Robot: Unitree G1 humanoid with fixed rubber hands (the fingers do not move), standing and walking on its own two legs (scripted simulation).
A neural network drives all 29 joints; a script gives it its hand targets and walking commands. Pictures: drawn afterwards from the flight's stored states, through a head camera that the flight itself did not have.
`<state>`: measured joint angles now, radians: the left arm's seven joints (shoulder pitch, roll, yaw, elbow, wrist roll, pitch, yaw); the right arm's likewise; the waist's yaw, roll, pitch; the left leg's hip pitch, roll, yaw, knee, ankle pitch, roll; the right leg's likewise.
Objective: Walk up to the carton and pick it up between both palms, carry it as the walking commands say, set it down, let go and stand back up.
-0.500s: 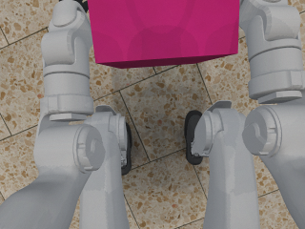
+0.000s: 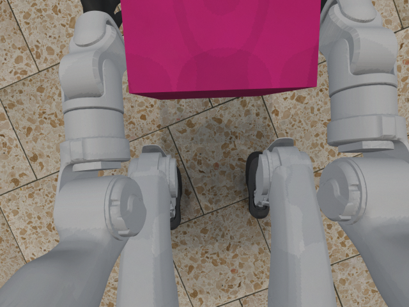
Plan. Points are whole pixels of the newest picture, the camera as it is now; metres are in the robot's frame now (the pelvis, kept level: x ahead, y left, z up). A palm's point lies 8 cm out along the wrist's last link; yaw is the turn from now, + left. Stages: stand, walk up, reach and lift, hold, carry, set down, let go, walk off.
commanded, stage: reach and lift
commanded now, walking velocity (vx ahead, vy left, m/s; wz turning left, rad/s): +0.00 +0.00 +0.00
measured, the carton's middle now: (212, 19) +0.56 +0.00 -0.13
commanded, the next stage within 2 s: none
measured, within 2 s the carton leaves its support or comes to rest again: neither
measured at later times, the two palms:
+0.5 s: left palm out of the picture +0.52 +0.15 +0.02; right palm out of the picture +0.53 -0.15 +0.02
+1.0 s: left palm out of the picture +0.49 +0.16 +0.09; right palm out of the picture +0.50 -0.15 +0.08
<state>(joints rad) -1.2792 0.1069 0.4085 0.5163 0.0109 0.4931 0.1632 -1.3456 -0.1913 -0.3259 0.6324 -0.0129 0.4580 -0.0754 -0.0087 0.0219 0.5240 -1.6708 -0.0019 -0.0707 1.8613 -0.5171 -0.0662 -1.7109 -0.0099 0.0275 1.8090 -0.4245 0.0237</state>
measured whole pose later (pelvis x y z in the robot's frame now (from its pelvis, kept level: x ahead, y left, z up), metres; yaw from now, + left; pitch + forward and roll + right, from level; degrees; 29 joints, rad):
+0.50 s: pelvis -0.01 +0.00 +0.05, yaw +1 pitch +14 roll +0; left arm -1.24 0.09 0.41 0.52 0.04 0.51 0.15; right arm -1.27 -0.15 -0.36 0.59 -0.05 0.48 -0.06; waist -0.01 0.02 0.52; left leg -1.45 -0.01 -0.07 1.67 -0.47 -0.07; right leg -1.48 -0.01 0.03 1.63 -0.39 0.03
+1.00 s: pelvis +0.00 +0.00 +0.11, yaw +1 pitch +9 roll +0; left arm -1.10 0.04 0.40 0.48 0.05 0.51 0.13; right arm -1.13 -0.10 -0.36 0.54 -0.07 0.49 -0.06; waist -0.01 0.02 0.52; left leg -1.18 -0.01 -0.07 1.46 -0.43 -0.06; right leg -1.21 0.00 0.03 1.42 -0.36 0.03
